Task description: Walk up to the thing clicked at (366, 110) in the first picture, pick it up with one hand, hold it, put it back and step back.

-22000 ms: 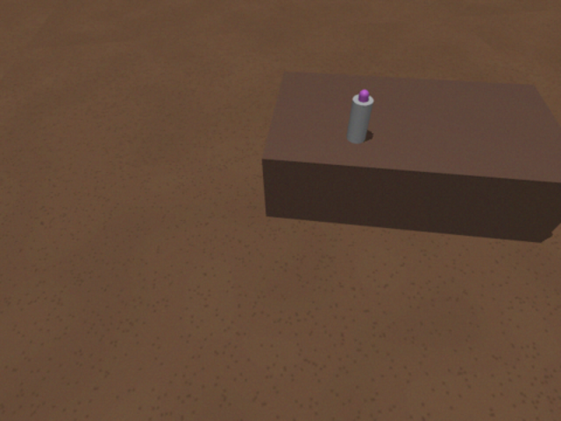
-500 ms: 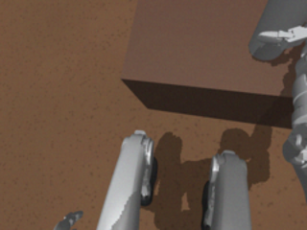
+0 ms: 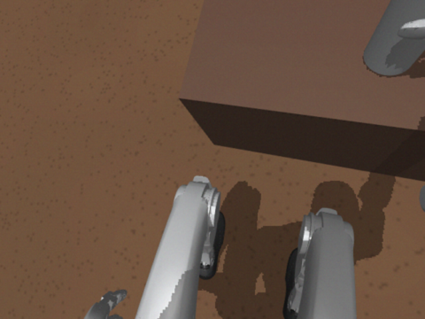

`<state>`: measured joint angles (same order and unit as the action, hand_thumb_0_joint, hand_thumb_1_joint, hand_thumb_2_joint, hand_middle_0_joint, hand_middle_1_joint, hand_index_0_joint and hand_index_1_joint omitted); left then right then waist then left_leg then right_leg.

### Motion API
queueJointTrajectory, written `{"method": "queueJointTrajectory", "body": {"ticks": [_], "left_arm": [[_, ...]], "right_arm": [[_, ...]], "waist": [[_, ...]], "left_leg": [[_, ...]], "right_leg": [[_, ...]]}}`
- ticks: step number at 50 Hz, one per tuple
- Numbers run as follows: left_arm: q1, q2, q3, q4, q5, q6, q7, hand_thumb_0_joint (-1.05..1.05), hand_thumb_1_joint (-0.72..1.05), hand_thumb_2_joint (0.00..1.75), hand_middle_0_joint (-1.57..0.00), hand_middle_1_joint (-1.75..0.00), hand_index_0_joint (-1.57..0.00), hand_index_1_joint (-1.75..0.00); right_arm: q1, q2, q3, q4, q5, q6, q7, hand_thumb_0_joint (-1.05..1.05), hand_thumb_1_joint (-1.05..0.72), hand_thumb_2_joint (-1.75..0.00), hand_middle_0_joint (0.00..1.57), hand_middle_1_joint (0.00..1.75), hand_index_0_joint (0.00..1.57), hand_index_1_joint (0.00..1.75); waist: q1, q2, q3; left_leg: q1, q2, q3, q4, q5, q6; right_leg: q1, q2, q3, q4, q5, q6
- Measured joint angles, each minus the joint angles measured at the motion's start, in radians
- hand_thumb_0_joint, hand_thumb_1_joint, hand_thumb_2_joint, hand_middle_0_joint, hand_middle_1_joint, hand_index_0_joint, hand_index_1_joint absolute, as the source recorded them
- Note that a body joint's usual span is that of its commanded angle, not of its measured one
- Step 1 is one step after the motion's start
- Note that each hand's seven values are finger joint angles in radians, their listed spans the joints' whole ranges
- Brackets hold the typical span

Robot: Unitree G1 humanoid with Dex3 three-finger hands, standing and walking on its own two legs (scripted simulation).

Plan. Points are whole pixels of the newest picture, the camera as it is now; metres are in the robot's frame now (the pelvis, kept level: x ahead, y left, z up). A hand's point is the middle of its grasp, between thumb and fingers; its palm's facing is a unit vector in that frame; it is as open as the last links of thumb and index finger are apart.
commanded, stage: withdraw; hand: right
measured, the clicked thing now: out of the picture +0.60 -0.17 +0.04
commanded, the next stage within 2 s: rise in 0.12 s
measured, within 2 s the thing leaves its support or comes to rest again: rests again in 0.08 s
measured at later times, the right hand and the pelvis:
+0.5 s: hand out of the picture +0.64 -0.31 +0.12, palm faces +0.31 +0.92 -0.25, open 17.5 cm; pelvis +0.03 -0.01 +0.09, yaw +3 degrees
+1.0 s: hand out of the picture +0.46 -0.25 +0.17, palm faces +0.15 +0.93 -0.34, open 16.8 cm; pelvis +0.07 +0.00 +0.24, yaw +0 degrees
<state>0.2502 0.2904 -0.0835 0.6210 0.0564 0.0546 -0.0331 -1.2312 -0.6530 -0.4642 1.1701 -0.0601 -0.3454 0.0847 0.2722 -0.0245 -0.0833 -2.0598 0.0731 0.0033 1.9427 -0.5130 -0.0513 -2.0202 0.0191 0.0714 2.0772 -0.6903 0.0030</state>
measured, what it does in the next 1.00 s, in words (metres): rises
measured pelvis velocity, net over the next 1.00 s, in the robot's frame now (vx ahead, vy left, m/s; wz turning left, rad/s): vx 0.07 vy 0.00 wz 0.01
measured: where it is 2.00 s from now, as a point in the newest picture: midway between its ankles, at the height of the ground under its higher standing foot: (250, 277)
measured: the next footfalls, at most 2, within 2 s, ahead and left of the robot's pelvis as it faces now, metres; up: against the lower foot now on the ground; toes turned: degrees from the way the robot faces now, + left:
none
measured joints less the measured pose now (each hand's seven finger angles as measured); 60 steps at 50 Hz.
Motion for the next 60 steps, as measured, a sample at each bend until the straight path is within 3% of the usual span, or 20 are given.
{"method": "queueJointTrajectory", "body": {"ticks": [5,13,17,20,24,27,30,33,37,43,49,55,60], "left_arm": [[0.010,0.001,-0.002,0.012,-0.015,0.004,0.017,0.00,0.90,0.88,-0.21,-0.30,-0.21,-0.30],[0.048,0.028,-0.019,0.018,-0.018,-0.008,0.016,0.00,0.89,0.88,-0.21,-0.30,-0.21,-0.30],[0.058,0.033,-0.028,-0.012,-0.018,0.037,-0.008,0.00,0.89,0.89,-0.21,-0.31,-0.21,-0.30],[0.060,0.030,-0.037,-0.036,-0.019,0.068,-0.028,0.00,0.90,0.89,-0.21,-0.31,-0.21,-0.31],[0.068,0.015,-0.045,-0.074,-0.029,0.107,-0.051,0.00,0.90,0.90,-0.20,-0.31,-0.20,-0.31],[0.071,-0.009,-0.034,-0.065,-0.028,0.111,-0.057,0.00,0.90,0.90,-0.20,-0.30,-0.20,-0.30],[0.072,-0.023,-0.030,-0.051,-0.027,0.115,-0.059,0.00,0.87,0.88,-0.20,-0.30,-0.20,-0.30],[0.071,-0.024,-0.018,-0.032,-0.032,0.111,-0.064,0.00,0.87,0.88,-0.20,-0.29,-0.20,-0.29],[0.071,-0.015,0.004,-0.041,-0.042,0.117,-0.058,0.00,0.86,0.88,-0.20,-0.29,-0.20,-0.29],[0.077,-0.024,0.034,-0.068,-0.079,0.118,-0.035,0.00,0.87,0.88,-0.20,-0.29,-0.20,-0.29],[0.061,-0.052,0.039,-0.062,-0.102,0.095,0.040,0.00,0.89,0.90,-0.20,-0.29,-0.20,-0.29],[0.044,-0.054,0.048,-0.044,-0.092,0.038,0.102,0.00,0.90,0.90,-0.20,-0.29,-0.20,-0.30],[0.036,-0.048,0.069,-0.033,-0.094,0.010,0.117,0.00,0.90,0.90,-0.20,-0.29,-0.20,-0.30]], "right_arm": [[-0.041,-0.093,-0.023,0.019,-0.008,0.050,0.025,-0.01,0.52,-0.15,0.22,0.19,0.21,0.19],[-0.170,-0.262,-0.004,0.196,-0.004,0.082,0.120,-0.02,0.60,-0.09,0.09,0.10,0.09,0.10],[-0.215,-0.315,0.036,0.250,-0.112,0.147,0.083,-0.01,0.58,-0.07,0.07,0.07,0.07,0.08],[-0.190,-0.329,0.020,0.219,-0.165,0.210,0.059,-0.01,0.58,-0.06,0.06,0.06,0.07,0.07],[-0.075,-0.342,-0.081,0.067,-0.194,0.254,0.023,-0.02,0.58,-0.06,0.06,0.06,0.07,0.06],[-0.068,-0.357,-0.057,0.117,-0.191,0.256,-0.024,-0.02,0.56,-0.06,0.06,0.06,0.07,0.06],[-0.042,-0.331,-0.055,0.084,-0.193,0.286,-0.048,-0.02,0.52,-0.08,0.06,0.06,0.06,0.07],[-0.008,-0.302,-0.013,0.088,-0.176,0.271,-0.064,-0.02,0.50,-0.09,0.07,0.06,0.06,0.07],[0.159,-0.229,0.015,0.056,-0.146,0.289,-0.068,-0.01,0.45,-0.11,0.07,0.07,0.06,0.07],[0.516,-0.002,0.090,-0.193,-0.078,0.363,-0.079,-0.01,0.42,-0.13,0.07,0.07,0.07,0.08],[0.782,0.188,0.182,-0.387,-0.016,0.377,-0.141,-0.01,0.42,-0.13,0.08,0.07,0.07,0.08],[0.901,0.259,0.236,-0.381,0.025,0.374,-0.196,-0.01,0.42,-0.13,0.08,0.07,0.07,0.08],[1.009,0.308,0.297,-0.425,0.057,0.383,-0.208,-0.01,0.44,-0.12,0.07,0.07,0.07,0.07]], "waist": [[0.007,-0.004,-0.011],[0.033,-0.003,-0.019],[0.045,0.015,0.002],[0.047,0.019,0.018],[0.044,0.021,0.020],[0.025,0.018,0.018],[0.000,0.015,0.006],[-0.025,0.003,-0.002],[-0.054,-0.021,-0.010],[-0.099,-0.012,-0.021],[-0.136,0.023,-0.028],[-0.170,0.027,-0.036],[-0.204,0.010,-0.028]], "left_leg": [[0.061,-0.007,0.002,-0.064,0.001,-0.002],[0.141,-0.010,0.020,-0.162,0.004,0.001],[0.165,-0.018,0.022,-0.193,0.009,0.000],[0.184,-0.024,0.025,-0.226,0.016,-0.002],[0.238,-0.040,0.027,-0.278,0.021,-0.005],[0.302,-0.045,0.034,-0.330,0.025,0.000],[0.363,-0.047,0.039,-0.388,0.035,0.002],[0.440,-0.047,0.045,-0.447,0.042,0.005],[0.546,-0.053,0.043,-0.529,0.056,0.003],[0.728,-0.058,0.034,-0.661,0.079,0.004],[0.960,-0.060,0.051,-0.827,0.107,0.017],[1.160,-0.056,0.063,-0.959,0.128,0.027],[1.285,-0.048,0.055,-1.032,0.138,0.026]], "right_leg": [[0.062,-0.011,-0.005,-0.062,-0.002,-0.005],[0.132,-0.018,0.004,-0.152,0.003,-0.009],[0.156,-0.028,0.003,-0.179,0.002,-0.010],[0.173,-0.035,0.004,-0.207,0.006,-0.011],[0.230,-0.053,0.001,-0.252,0.002,-0.010],[0.292,-0.060,0.004,-0.301,0.005,-0.008],[0.349,-0.063,0.006,-0.359,0.017,-0.007],[0.422,-0.064,0.008,-0.417,0.028,-0.006],[0.529,-0.071,-0.001,-0.499,0.042,-0.010],[0.718,-0.077,-0.019,-0.646,0.072,-0.006],[0.946,-0.081,-0.012,-0.824,0.116,0.008],[1.144,-0.077,-0.008,-0.971,0.153,0.015],[1.278,-0.069,-0.021,-1.065,0.176,0.016]]}}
